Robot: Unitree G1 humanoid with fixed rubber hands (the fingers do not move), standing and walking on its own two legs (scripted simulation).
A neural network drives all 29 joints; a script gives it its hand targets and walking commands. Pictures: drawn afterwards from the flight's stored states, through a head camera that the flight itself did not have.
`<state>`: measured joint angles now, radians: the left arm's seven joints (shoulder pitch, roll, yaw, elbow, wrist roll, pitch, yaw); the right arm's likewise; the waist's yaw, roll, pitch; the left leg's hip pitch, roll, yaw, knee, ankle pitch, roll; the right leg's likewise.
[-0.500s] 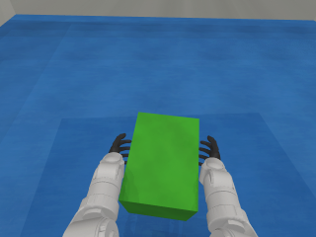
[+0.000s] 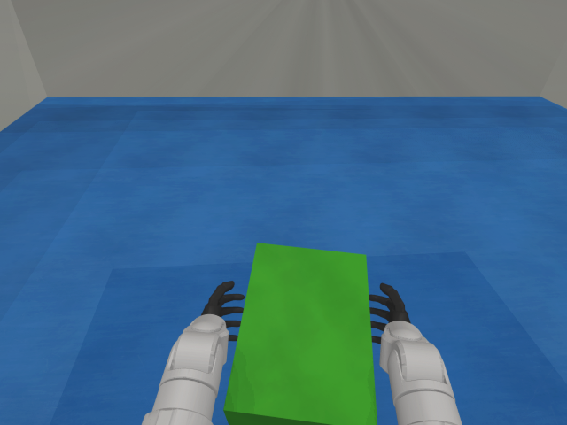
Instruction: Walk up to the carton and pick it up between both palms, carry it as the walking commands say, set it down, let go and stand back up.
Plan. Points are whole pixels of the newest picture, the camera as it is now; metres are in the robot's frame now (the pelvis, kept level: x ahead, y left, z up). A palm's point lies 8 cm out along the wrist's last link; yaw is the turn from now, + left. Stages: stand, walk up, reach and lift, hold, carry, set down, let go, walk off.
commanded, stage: reach and lift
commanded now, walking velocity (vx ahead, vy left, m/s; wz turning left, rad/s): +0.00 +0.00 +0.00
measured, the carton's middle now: (301, 346) +0.30 -0.04 -0.04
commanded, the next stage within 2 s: hold in 1.56 s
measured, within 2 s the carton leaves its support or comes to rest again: neither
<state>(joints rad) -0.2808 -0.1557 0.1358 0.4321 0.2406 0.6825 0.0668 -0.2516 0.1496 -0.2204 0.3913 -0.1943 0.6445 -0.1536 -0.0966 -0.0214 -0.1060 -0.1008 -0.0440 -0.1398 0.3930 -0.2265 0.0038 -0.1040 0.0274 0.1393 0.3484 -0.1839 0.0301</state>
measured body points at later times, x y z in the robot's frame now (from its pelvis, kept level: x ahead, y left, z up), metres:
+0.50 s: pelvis -0.04 -0.02 -0.01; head -0.13 -0.01 +0.43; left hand +0.29 +0.13 +0.06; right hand +0.29 -0.14 +0.06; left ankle -0.01 +0.12 -0.75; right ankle +0.01 -0.14 -0.75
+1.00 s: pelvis -0.02 -0.02 +0.00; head -0.09 -0.02 +0.44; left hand +0.29 +0.12 +0.04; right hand +0.29 -0.16 +0.04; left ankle -0.01 +0.12 -0.75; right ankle +0.01 -0.14 -0.75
